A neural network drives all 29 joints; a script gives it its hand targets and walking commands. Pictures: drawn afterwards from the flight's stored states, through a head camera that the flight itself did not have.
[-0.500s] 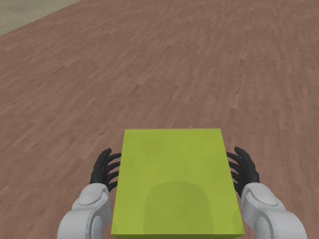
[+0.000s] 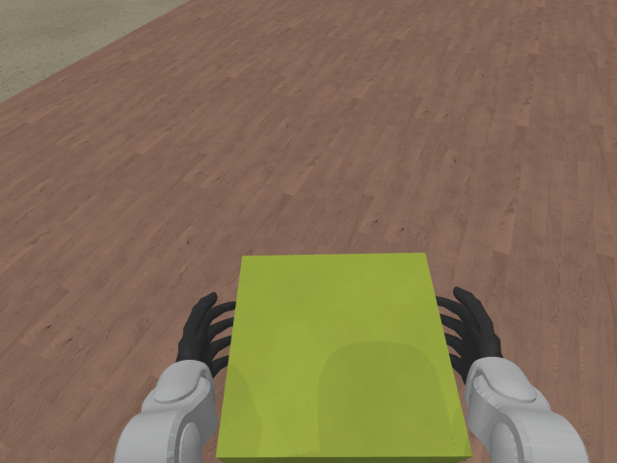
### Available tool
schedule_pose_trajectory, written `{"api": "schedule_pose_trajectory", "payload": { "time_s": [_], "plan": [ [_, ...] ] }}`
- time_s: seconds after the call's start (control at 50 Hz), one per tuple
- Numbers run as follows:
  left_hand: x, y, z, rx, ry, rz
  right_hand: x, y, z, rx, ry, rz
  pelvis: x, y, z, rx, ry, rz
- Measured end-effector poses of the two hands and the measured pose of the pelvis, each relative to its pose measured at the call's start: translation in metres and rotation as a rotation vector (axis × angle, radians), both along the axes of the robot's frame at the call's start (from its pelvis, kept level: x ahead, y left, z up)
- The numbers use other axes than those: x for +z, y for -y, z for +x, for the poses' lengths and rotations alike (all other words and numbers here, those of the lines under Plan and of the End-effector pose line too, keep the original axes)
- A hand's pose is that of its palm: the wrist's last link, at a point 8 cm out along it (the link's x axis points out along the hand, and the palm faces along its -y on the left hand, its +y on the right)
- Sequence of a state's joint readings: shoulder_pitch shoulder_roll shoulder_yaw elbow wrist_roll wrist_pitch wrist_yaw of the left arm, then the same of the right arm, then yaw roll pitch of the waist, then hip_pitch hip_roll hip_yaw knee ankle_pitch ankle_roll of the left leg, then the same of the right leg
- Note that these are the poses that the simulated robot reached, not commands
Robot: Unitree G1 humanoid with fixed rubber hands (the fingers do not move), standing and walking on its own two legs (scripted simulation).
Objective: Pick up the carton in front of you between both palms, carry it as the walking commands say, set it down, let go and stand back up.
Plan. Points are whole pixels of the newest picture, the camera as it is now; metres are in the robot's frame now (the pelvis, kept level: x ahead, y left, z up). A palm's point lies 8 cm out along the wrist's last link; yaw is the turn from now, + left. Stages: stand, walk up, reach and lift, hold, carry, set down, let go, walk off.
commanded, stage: carry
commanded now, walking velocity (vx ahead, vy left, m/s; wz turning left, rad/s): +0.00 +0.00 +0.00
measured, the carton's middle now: (334, 376) +0.25 +0.00 +0.01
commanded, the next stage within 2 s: none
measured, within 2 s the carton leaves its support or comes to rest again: neither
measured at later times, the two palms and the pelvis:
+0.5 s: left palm (225, 248) +0.40 +0.15 +0.08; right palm (443, 248) +0.39 -0.15 +0.08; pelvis +0.16 +0.01 -0.01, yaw -3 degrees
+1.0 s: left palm (245, 267) +0.41 +0.13 +0.02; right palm (445, 270) +0.39 -0.17 +0.02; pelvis +0.14 +0.00 -0.02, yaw -4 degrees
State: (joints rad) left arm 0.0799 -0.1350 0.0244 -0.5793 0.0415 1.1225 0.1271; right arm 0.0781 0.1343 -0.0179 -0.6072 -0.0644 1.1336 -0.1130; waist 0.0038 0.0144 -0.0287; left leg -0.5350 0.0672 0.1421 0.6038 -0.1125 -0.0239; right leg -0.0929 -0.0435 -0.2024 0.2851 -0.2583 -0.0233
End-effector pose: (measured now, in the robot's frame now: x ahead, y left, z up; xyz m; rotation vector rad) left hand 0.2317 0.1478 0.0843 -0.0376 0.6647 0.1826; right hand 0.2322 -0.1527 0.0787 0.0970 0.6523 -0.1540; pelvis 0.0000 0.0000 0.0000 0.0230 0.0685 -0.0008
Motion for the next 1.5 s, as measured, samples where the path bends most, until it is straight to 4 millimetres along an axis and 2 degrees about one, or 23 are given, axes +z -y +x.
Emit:
{"api": "schedule_pose_trajectory", "payload": {
  "time_s": [0.1, 0.18, 0.36, 0.44, 0.54, 0.76, 0.92, 1.1, 1.2, 1.32, 1.5],
  "plan": [
    [-0.004, -0.012, 0.065, -0.032, 0.071, -0.048, 0.007, -0.014, 0.058, -0.015, 0.069, -0.034, -0.019, -0.015, 0.062, -0.020, 0.020, -0.011],
    [-0.010, -0.017, 0.099, -0.032, 0.021, -0.062, 0.006, -0.019, 0.090, -0.015, 0.019, -0.058, -0.015, -0.019, 0.090, -0.035, 0.009, -0.005],
    [-0.004, -0.007, 0.149, -0.052, 0.011, -0.037, 0.006, -0.009, 0.134, -0.036, 0.011, -0.033, -0.013, -0.016, 0.139, -0.043, -0.004, -0.004],
    [-0.004, -0.002, 0.164, -0.059, 0.012, -0.026, 0.003, -0.004, 0.148, -0.041, 0.012, -0.026, -0.014, -0.012, 0.152, -0.048, -0.012, -0.008],
    [-0.013, 0.003, 0.173, -0.066, -0.026, -0.015, -0.005, 0.001, 0.157, -0.039, -0.027, -0.032, -0.013, -0.008, 0.162, -0.053, -0.011, -0.011],
    [-0.036, 0.013, 0.188, -0.092, -0.049, 0.021, -0.029, 0.012, 0.170, -0.023, -0.051, -0.070, -0.016, 0.000, 0.159, -0.058, -0.004, -0.010],
    [-0.059, 0.017, 0.182, -0.117, -0.067, 0.048, -0.051, 0.015, 0.163, -0.014, -0.070, -0.094, -0.018, 0.001, 0.146, -0.061, 0.011, -0.010],
    [-0.077, 0.017, 0.178, -0.130, -0.051, 0.071, -0.069, 0.015, 0.160, 0.008, -0.055, -0.121, -0.017, 0.001, 0.127, -0.060, 0.028, -0.016],
    [-0.078, 0.016, 0.177, -0.125, -0.024, 0.070, -0.070, 0.014, 0.160, 0.009, -0.028, -0.122, -0.017, 0.001, 0.117, -0.059, 0.032, -0.018],
    [-0.069, 0.017, 0.172, -0.117, 0.006, 0.062, -0.061, 0.015, 0.155, 0.003, 0.003, -0.115, -0.016, 0.001, 0.108, -0.058, 0.030, -0.020],
    [-0.068, 0.019, 0.160, -0.122, -0.018, 0.065, -0.060, 0.017, 0.143, 0.007, -0.022, -0.118, -0.016, 0.004, 0.100, -0.057, 0.035, -0.020]
  ]
}}
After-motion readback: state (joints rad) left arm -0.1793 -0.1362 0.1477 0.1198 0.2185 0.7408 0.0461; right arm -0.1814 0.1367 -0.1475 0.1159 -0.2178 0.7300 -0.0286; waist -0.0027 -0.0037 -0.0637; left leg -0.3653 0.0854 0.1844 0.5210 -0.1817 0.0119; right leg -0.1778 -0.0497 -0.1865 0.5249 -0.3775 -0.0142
